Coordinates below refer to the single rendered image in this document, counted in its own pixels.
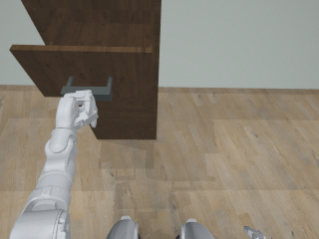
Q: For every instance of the cabinet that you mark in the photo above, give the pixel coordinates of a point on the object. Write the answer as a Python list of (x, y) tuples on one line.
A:
[(120, 118)]

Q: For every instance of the robot left forearm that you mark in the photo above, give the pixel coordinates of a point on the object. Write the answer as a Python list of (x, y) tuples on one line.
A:
[(56, 179)]

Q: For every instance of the handle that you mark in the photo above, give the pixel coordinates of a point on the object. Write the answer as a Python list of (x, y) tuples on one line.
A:
[(101, 94)]

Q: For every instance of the robot shin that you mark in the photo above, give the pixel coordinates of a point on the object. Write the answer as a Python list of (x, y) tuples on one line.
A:
[(125, 217), (191, 220)]

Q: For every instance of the left robot shin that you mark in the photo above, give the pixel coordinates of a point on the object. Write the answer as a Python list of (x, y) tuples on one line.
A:
[(125, 217)]

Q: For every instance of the robot right hand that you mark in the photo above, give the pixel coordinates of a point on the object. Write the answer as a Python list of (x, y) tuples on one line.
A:
[(252, 233)]

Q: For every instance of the left robot upper arm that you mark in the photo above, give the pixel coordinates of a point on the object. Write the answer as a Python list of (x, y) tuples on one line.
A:
[(43, 224)]

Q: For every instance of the right robot shin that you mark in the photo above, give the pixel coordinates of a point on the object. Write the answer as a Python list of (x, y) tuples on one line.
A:
[(191, 220)]

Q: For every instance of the robot left hand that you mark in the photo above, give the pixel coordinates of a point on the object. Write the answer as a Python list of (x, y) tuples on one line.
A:
[(70, 115)]

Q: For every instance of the drawer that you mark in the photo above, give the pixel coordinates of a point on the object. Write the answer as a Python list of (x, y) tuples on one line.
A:
[(92, 45)]

